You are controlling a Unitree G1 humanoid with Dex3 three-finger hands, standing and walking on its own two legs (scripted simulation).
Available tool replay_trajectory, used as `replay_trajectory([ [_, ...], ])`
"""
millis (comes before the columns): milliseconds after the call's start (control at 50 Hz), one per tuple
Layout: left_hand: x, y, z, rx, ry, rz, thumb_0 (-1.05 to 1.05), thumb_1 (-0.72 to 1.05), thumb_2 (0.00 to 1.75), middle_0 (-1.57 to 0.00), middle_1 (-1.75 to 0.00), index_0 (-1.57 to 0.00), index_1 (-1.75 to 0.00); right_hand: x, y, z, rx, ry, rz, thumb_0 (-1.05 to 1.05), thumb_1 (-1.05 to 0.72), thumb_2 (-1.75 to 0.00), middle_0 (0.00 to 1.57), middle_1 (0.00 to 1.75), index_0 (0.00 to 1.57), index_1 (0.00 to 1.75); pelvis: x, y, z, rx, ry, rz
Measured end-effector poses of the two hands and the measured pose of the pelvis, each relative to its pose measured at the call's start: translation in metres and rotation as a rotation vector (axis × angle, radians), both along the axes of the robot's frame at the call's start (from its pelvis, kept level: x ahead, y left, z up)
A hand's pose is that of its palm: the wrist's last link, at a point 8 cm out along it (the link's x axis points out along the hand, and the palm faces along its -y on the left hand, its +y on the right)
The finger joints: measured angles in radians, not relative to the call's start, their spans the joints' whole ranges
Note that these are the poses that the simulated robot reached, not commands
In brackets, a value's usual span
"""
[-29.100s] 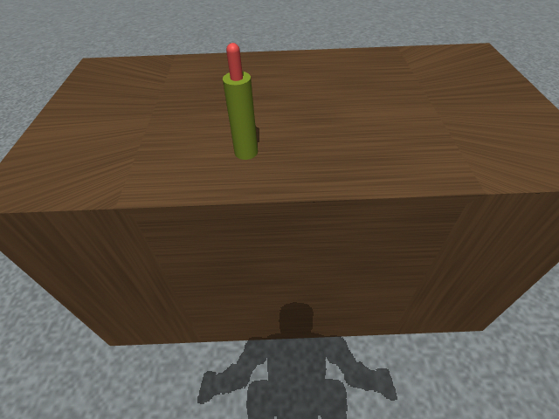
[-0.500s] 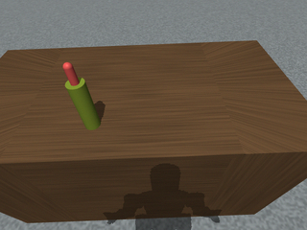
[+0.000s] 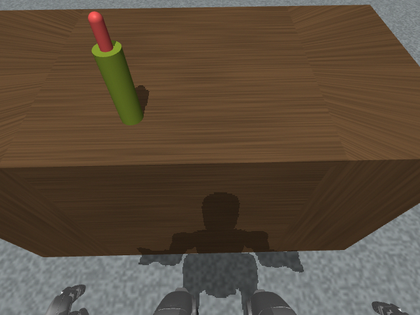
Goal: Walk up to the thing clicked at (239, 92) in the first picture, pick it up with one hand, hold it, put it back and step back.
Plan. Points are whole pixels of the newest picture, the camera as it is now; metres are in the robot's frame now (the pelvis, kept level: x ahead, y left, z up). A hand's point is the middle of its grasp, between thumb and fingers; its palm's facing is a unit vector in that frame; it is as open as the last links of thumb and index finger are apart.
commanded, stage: step back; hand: left
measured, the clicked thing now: (116, 74) +0.55 +0.21 +0.13
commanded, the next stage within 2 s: none
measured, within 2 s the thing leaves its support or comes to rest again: neither
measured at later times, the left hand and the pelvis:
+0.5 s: hand out of the picture -0.03 +0.25 -0.12, palm faces +0.03 -0.90 -0.43, open 7.4 cm; pelvis -0.11 -0.03 +0.02, yaw +2 degrees
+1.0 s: hand out of the picture -0.18 +0.24 -0.13, palm faces -0.05 -0.91 -0.41, open 7.3 cm; pelvis -0.27 -0.03 +0.01, yaw -2 degrees
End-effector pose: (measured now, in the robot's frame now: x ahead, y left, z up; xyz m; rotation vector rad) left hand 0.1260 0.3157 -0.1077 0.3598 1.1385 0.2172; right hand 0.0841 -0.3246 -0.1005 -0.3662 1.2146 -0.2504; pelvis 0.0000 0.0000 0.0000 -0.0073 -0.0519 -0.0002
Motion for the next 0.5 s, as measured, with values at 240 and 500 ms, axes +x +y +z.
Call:
replay_trajectory([
  [240,-0.107,-0.029,0.005,0.014,0.107,0.009,0.0,0.91,0.9,-0.2,-0.3,-0.21,-0.3,-0.041,-0.013,-0.008,0.038,-0.064,0.023,0.01,-0.9,-0.9,0.21,0.3,0.21,0.3,-0.057,-0.027,0.002,-0.018,0.014,-0.036],
  [500,-0.167,-0.028,0.032,0.049,0.028,0.062,0.01,0.9,0.9,-0.21,-0.3,-0.21,-0.3,-0.107,-0.018,-0.005,0.014,0.055,0.071,0.01,-0.91,-0.9,0.2,0.3,0.2,0.3,-0.11,-0.026,0.017,0.024,0.029,0.034],
])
